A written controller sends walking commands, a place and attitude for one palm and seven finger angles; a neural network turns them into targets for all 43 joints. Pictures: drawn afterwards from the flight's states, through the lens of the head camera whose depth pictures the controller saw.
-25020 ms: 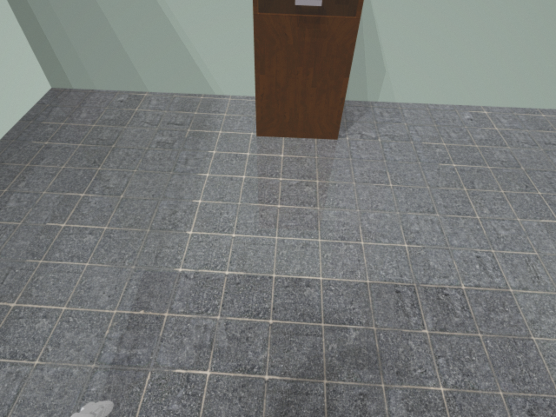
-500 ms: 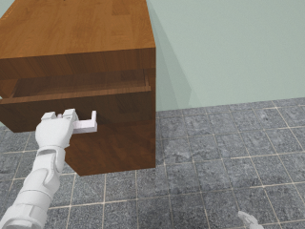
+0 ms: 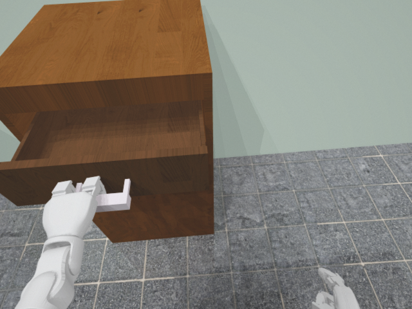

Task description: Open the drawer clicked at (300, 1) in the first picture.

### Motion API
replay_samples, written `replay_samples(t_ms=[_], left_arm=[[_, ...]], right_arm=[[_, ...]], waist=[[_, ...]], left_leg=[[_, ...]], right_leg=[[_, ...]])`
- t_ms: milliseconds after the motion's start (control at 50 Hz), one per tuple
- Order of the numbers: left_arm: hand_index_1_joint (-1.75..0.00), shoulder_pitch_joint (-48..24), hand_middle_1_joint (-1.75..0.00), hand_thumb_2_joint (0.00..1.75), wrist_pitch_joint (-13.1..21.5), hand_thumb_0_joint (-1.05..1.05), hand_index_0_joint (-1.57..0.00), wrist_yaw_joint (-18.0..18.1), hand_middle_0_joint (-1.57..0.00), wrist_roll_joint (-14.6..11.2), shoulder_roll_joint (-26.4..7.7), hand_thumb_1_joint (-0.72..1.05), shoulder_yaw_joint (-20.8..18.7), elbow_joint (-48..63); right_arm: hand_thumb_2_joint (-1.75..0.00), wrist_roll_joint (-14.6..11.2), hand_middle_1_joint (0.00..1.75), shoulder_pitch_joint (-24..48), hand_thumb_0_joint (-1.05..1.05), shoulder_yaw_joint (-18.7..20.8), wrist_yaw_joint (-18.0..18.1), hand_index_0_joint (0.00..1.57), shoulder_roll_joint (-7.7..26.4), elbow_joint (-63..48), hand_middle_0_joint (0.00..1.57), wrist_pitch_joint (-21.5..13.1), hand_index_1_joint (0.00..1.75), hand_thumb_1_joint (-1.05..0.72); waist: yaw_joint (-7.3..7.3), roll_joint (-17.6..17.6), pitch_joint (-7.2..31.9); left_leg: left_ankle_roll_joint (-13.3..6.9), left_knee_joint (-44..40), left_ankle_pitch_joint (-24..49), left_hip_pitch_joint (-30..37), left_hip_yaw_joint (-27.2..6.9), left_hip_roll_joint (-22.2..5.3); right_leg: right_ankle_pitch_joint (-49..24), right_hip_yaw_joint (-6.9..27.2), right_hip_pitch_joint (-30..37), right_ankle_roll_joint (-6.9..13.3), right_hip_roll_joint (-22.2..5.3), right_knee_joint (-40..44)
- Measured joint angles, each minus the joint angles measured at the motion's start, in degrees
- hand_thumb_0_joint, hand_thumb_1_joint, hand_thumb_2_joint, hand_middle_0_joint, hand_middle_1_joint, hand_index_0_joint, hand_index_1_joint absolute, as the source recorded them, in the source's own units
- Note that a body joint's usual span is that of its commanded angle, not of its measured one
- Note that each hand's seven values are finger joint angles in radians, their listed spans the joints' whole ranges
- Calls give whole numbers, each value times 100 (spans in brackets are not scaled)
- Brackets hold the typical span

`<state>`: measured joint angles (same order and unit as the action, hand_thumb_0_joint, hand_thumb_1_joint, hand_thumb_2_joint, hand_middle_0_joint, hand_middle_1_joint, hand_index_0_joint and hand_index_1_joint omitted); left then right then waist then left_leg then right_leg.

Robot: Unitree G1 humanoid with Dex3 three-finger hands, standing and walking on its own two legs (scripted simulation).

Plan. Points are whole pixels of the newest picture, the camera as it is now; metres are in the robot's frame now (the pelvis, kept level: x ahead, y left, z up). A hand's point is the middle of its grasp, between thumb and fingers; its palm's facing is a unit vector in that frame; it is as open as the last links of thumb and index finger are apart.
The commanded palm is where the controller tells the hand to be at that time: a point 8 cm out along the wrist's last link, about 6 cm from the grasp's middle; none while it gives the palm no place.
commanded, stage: pull the drawer open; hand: left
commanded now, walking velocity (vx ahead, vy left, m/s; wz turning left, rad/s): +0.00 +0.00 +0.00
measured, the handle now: (101, 194) +0.33 +0.25 +0.02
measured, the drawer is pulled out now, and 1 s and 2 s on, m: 0.16 0.28 0.30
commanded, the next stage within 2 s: open the thumb to release the handle in 1.86 s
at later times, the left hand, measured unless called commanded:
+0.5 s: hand (78, 250) +0.22 +0.27 +0.00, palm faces -0.01 -0.05 -1.00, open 5.7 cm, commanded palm +0.19 +0.26 +0.06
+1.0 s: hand (70, 285) +0.16 +0.26 +0.00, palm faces -0.01 -0.07 -1.00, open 5.7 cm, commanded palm +0.13 +0.25 +0.06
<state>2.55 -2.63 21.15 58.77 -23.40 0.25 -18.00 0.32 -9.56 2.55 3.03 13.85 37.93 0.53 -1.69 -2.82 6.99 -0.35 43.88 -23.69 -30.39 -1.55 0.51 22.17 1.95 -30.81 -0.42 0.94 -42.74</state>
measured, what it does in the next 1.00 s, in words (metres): stands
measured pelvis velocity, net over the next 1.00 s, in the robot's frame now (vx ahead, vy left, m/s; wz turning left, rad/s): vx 0.00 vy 0.00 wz -0.01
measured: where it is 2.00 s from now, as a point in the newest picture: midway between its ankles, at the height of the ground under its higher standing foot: outside the picture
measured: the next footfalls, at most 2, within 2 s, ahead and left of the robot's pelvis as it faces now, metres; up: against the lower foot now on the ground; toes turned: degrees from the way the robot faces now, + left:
none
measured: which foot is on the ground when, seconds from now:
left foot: down 0.00-1.00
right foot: down 0.00-1.00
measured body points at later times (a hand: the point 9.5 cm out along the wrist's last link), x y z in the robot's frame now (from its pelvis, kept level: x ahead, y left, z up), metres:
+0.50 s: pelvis +0.00 +0.00 +0.00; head +0.03 -0.02 +0.45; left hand +0.21 +0.27 +0.05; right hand +0.20 -0.23 -0.10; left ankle -0.02 +0.12 -0.71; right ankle -0.01 -0.13 -0.71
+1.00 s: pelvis +0.00 +0.00 -0.01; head +0.02 -0.02 +0.44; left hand +0.16 +0.26 +0.05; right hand +0.21 -0.22 -0.10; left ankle -0.02 +0.12 -0.71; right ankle -0.01 -0.13 -0.71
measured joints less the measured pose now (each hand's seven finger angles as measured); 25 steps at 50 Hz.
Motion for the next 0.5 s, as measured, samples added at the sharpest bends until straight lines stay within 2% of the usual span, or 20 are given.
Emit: replay_samples(t_ms=[380, 500], left_arm=[[-135, 1068, -135, 80, -12, 2, -41, 70, -35, 44, 123, 69, 24, 969], [-135, 1325, -135, 79, -95, 2, -41, 80, -36, 40, 168, 69, 30, 1189]], right_arm=[[-90, 75, 30, 280, 1, -65, -35, 21, -75, -36, 20, -37, 30, -90], [-90, 91, 30, 313, 1, -73, -77, 21, -107, -42, 20, -37, 30, -90]], waist=[[-149, 40, -55], [-151, 18, -62]], left_leg=[[18, -4, -25, 181, 19, 0], [21, 13, -26, 191, 33, -7]], right_leg=[[44, 18, 151, 14, 0, -49], [40, 31, 153, 15, 8, -67]])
